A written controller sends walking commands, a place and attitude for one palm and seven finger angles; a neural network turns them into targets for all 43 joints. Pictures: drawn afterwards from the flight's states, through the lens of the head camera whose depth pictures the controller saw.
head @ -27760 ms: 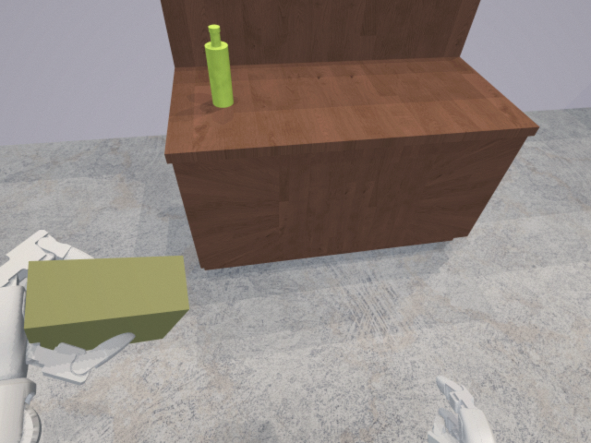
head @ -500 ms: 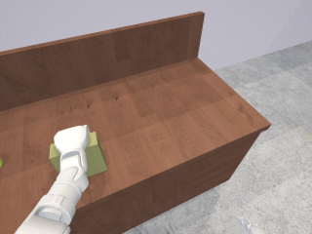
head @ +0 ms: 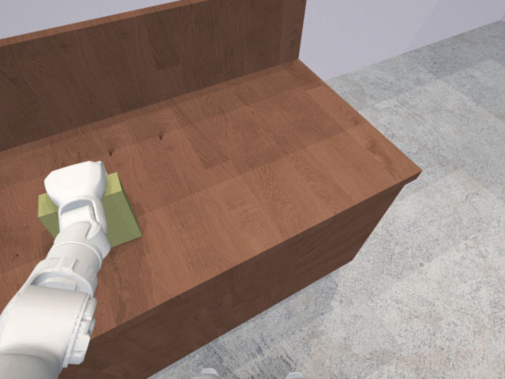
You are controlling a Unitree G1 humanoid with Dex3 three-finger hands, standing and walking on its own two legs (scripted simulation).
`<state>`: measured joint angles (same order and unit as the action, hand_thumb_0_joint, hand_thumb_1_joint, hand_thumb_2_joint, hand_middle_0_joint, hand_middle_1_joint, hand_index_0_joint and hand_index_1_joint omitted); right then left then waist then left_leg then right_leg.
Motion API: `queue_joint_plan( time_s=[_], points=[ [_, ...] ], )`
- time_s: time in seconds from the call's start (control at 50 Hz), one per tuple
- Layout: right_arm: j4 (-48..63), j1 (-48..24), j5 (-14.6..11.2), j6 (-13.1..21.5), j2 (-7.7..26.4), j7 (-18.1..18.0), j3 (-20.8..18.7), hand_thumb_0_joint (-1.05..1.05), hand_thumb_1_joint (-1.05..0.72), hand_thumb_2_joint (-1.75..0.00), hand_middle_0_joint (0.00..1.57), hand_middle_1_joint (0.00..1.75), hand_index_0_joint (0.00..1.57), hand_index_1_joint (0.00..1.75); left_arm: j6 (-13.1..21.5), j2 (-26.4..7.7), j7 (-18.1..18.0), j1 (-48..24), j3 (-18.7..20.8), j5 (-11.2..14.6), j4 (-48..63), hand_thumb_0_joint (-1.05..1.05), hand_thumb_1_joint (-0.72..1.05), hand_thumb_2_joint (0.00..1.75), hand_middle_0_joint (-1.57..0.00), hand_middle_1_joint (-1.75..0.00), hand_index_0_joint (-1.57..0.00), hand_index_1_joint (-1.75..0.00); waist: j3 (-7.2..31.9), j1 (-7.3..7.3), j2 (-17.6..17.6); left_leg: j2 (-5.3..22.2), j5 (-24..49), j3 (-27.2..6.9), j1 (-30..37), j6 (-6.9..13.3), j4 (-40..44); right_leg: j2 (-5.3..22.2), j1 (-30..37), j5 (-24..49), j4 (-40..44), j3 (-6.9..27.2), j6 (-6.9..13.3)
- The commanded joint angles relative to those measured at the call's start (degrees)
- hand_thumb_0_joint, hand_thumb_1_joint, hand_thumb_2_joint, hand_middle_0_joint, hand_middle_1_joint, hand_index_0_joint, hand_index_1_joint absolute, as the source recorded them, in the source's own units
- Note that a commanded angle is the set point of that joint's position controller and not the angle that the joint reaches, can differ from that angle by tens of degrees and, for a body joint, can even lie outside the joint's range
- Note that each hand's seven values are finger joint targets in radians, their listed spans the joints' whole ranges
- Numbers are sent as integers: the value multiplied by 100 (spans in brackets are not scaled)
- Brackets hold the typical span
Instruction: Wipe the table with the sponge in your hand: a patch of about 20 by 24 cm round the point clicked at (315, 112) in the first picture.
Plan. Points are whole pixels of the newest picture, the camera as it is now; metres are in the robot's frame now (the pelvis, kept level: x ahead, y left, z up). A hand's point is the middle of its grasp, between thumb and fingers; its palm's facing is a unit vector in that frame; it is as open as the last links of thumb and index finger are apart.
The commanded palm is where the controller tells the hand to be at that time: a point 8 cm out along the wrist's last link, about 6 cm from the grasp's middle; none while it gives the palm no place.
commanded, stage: wipe forward along the middle lane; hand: left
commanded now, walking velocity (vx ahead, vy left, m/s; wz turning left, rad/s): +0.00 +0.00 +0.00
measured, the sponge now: (98, 224) +0.40 +0.30 -0.04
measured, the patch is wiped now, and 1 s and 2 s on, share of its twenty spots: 1.00 1.00 1.00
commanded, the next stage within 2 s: slide back across to the first lane in 0.56 s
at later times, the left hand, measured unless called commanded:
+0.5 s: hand (80, 182) +0.46 +0.33 +0.01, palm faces -0.14 -0.01 -0.99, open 10.0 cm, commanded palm +0.45 +0.32 +0.04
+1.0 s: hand (68, 176) +0.47 +0.36 +0.01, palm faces -0.11 -0.04 -0.99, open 10.1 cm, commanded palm +0.44 +0.35 +0.06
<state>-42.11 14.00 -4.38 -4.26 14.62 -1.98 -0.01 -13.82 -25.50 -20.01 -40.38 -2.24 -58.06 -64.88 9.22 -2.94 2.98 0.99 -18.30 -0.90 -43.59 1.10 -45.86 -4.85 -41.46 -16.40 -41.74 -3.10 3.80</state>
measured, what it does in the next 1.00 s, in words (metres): shifts its weight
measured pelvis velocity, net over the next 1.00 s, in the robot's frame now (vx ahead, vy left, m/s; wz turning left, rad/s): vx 0.03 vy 0.05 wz -0.03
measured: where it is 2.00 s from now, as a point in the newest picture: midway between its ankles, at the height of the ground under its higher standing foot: outside the picture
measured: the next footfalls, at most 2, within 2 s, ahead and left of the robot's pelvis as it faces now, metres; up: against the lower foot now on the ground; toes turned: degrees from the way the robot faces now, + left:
none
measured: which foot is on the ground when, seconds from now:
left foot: down 0.00-1.00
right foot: down 0.00-1.00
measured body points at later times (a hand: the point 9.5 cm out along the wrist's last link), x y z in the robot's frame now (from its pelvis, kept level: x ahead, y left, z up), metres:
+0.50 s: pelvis +0.02 +0.03 +0.00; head +0.10 +0.04 +0.44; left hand +0.46 +0.33 +0.06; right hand +0.09 -0.24 -0.12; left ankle +0.03 +0.11 -0.70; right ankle +0.03 -0.08 -0.70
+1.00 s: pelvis +0.03 +0.05 +0.00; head +0.11 +0.07 +0.44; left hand +0.47 +0.35 +0.06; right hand +0.07 -0.22 -0.12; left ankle +0.03 +0.11 -0.70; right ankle +0.03 -0.08 -0.70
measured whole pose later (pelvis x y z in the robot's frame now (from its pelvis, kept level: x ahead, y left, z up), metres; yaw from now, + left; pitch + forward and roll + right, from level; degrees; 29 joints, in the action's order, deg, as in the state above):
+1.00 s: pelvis +0.03 +0.05 +0.00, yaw -2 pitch +19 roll -4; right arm -41.8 17.8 -3.2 -5.8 14.2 1.5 -0.1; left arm -11.7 -30.3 -19.0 -43.9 3.3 -61.3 -66.8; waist 10.2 -5.5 2.3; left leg -0.3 -20.9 1.2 -44.1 4.5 -46.0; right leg -3.7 -41.0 -17.3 -39.3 -0.8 0.3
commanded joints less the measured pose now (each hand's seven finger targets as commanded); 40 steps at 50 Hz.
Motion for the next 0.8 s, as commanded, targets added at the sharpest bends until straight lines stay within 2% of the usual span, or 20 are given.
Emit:
queue_joint_plan(
  time_s=[0.0, 0.02, 0.08, 0.12, 0.18, 0.22, 0.26, 0.28, 0.34, 0.38, 0.42, 0.46, 0.52, 0.56, 0.6, 0.62, 0.66, 0.72, 0.76, 0.78],
  points=[
    [530, 96, 38, 206, 843, -32, -265, 0, -90, -90, 20, 30, 20, 30, -133, -1423, -130, -1629, 155, -212, 217, 0, 10, 130, -120, -160, -120, -160, 1277, -171, -517, -156, -129, 30, 308, 207, 423, 264, 1078, 35, 913, 683, -177],
    [523, 115, 44, 205, 844, -19, -273, 0, -90, -90, 20, 30, 20, 30, -125, -1447, -114, -1609, 234, -187, 232, 0, 10, 130, -120, -160, -120, -160, 1403, -124, -453, -155, 39, 19, 361, 207, 420, 239, 1160, 306, 863, 662, -156],
    [531, 232, 53, 192, 852, 18, -277, 0, -90, -90, 20, 30, 20, 30, -106, -1422, -73, -1557, 180, -193, 216, 0, 10, 130, -120, -160, -120, -160, 1492, -150, -495, -159, 217, 49, 333, 212, 361, 244, 1267, 699, 788, 642, -174],
    [490, 253, 58, 166, 875, 27, -292, 0, -90, -90, 20, 30, 20, 30, -100, -1575, -48, -1579, 341, -225, 164, 0, 10, 130, -120, -160, -120, -160, 1527, -149, -464, -135, 444, 21, 414, 219, 351, 213, 1234, 980, 724, 580, -155],
    [523, 329, 67, 141, 874, 66, -302, 0, -90, -90, 20, 30, 20, 30, -59, -1405, -23, -1461, 198, -227, 205, 0, 10, 130, -120, -160, -120, -160, 1547, -152, -424, -148, 544, 34, 481, 216, 356, 201, 1201, 1122, 690, 523, -161],
    [481, 316, 67, 114, 910, 66, -306, 0, -90, -90, 20, 30, 20, 30, -60, -1659, -20, -1499, 420, -234, 159, 0, 10, 130, -120, -160, -120, -160, 1529, -135, -466, -132, 606, 24, 483, 216, 374, 193, 1209, 1155, 700, 522, -153],
    [488, 376, 67, 117, 908, 67, -304, 0, -90, -90, 20, 30, 20, 30, -51, -1582, -26, -1746, 252, -272, 169, 0, 10, 130, -120, -160, -120, -160, 1388, -241, -413, -135, 509, 25, 500, 222, 388, 185, 1026, 975, 722, 461, -170],
    [468, 402, 67, 114, 932, 63, -303, 0, -90, -90, 20, 30, 20, 30, -69, -1686, -32, -1786, 307, -320, 53, 0, 10, 130, -120, -160, -120, -160, 1335, -264, -522, -119, 458, -4, 484, 226, 402, 175, 958, 854, 726, 440, -168],
    [443, 453, 89, 100, 950, 71, -300, 0, -90, -90, 20, 30, 20, 30, -75, -1795, -41, -1998, 345, -390, -10, 0, 10, 130, -120, -160, -120, -160, 1388, -261, -255, -100, 591, -38, 609, 219, 390, 153, 770, 849, 641, 377, -129],
    [478, 466, 92, 98, 921, 89, -313, 0, -90, -90, 20, 30, 20, 30, -93, -1553, -27, -1974, 175, -411, -54, 0, 10, 130, -120, -160, -120, -160, 1458, -278, -193, -102, 612, -60, 718, 204, 395, 140, 657, 765, 639, 331, -125],
    [433, 488, 109, 101, 943, 97, -330, 0, -90, -90, 20, 30, 20, 30, -78, -1683, -22, -2114, 342, -383, -70, 0, 10, 130, -120, -160, -120, -160, 1603, -262, -183, -52, 776, -114, 845, 201, 382, 124, 596, 826, 573, 301, -104],
    [450, 571, 119, 94, 936, 117, -333, 0, -90, -90, 20, 30, 20, 30, -71, -1611, -11, -2123, 242, -386, -87, 0, 10, 130, -120, -160, -120, -160, 1709, -276, -170, -71, 857, -101, 868, 200, 325, 108, 596, 906, 540, 274, -111],
    [407, 602, 142, 75, 980, 125, -331, 0, -90, -90, 20, 30, 20, 30, -58, -1805, -7, -2278, 409, -408, -154, 0, 10, 130, -120, -160, -120, -160, 1698, -279, -185, -44, 937, -157, 831, 189, 315, 100, 528, 937, 486, 256, -87],
    [437, 645, 149, 70, 970, 133, -335, 0, -90, -90, 20, 30, 20, 30, -77, -1590, -11, -2288, 193, -456, -252, 0, 10, 130, -120, -160, -120, -160, 1568, -351, -186, -53, 850, -172, 848, 183, 311, 79, 333, 747, 500, 210, -97],
    [391, 673, 164, 77, 992, 145, -335, 0, -90, -90, 20, 30, 20, 30, -93, -1628, -26, -2492, 193, -501, -329, 0, 10, 130, -120, -160, -120, -160, 1490, -402, -166, -19, 743, -217, 862, 180, 311, 61, 132, 550, 490, 186, -83],
    [369, 663, 181, 79, 1012, 150, -337, 0, -90, -90, 20, 30, 20, 30, -83, -1807, -36, -2529, 382, -469, -306, 0, 10, 130, -120, -160, -120, -160, 1598, -339, -81, -16, 848, -235, 884, 176, 303, 65, 169, 603, 466, 201, -62],
    [411, 710, 177, 82, 992, 168, -348, 0, -90, -90, 20, 30, 20, 30, -84, -1700, -31, -2527, 263, -476, -285, 0, 10, 130, -120, -160, -120, -160, 1713, -342, -57, -15, 838, -254, 972, 167, 302, 55, 131, 516, 446, 160, -69],
    [434, 689, 184, 56, 997, 197, -376, 0, -90, -90, 20, 30, 20, 30, -47, -1961, -7, -2261, 578, -415, -65, 0, 10, 130, -120, -160, -120, -160, 2091, -124, 132, 4, 1216, -283, 1264, 139, 341, 41, 392, 745, 402, 160, -30],
    [484, 715, 171, 31, 993, 211, -375, 0, -90, -90, 20, 30, 20, 30, -31, -1991, 8, -2177, 549, -411, 56, 0, 10, 130, -120, -160, -120, -160, 2114, -129, -33, -16, 1272, -274, 1278, 155, 375, 36, 570, 827, 449, 152, -62],
    [479, 686, 161, 22, 996, 217, -369, 0, -90, -90, 20, 30, 20, 30, -35, -2025, 17, -2157, 545, -436, 62, 0, 10, 130, -120, -160, -120, -160, 1955, -127, 19, -12, 1200, -272, 1281, 151, 427, 37, 549, 754, 495, 151, -59]
  ],
)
